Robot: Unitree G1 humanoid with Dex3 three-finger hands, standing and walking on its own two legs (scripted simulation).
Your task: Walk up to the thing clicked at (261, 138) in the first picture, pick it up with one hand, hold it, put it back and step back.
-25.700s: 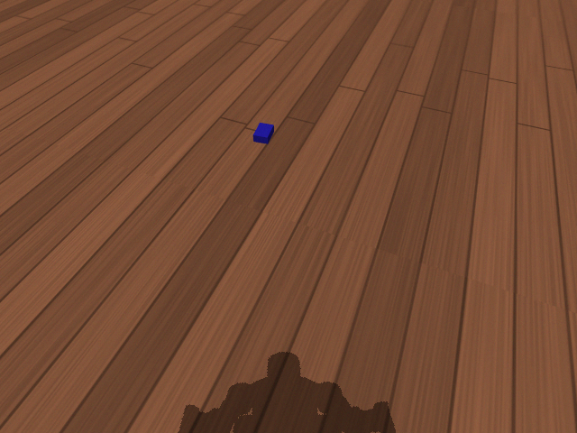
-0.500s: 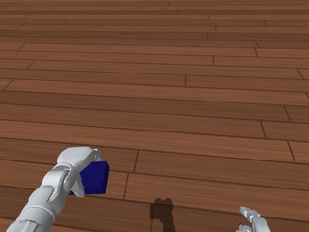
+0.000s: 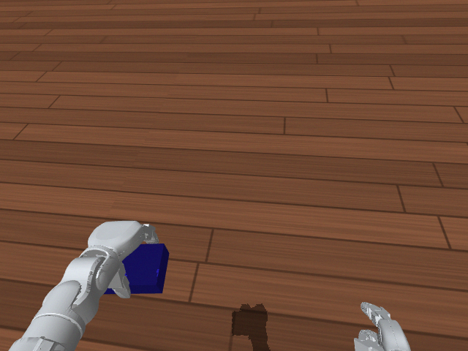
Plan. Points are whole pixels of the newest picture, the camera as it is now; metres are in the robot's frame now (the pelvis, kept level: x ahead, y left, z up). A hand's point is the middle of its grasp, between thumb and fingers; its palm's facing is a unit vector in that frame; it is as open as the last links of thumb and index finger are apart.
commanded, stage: hold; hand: left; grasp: from above
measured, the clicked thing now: (133, 268) +0.30 +0.22 -0.07
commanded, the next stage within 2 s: crouch in 0.50 s
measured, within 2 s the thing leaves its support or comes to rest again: neither
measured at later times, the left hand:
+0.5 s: hand (125, 259) +0.29 +0.22 -0.02, palm faces -0.46 -0.02 -0.89, open 10.7 cm
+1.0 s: hand (134, 270) +0.31 +0.23 -0.10, palm faces -0.45 +0.04 -0.89, open 10.8 cm
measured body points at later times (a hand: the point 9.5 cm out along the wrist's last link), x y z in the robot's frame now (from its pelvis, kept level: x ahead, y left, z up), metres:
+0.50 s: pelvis +0.01 +0.00 +0.00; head +0.01 -0.03 +0.45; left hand +0.31 +0.22 +0.03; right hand +0.16 -0.25 -0.12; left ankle +0.01 +0.13 -0.73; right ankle +0.03 -0.13 -0.73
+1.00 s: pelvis -0.01 +0.00 -0.03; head +0.05 +0.00 +0.42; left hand +0.33 +0.23 -0.05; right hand +0.14 -0.26 -0.15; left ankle +0.01 +0.13 -0.73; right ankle +0.03 -0.13 -0.73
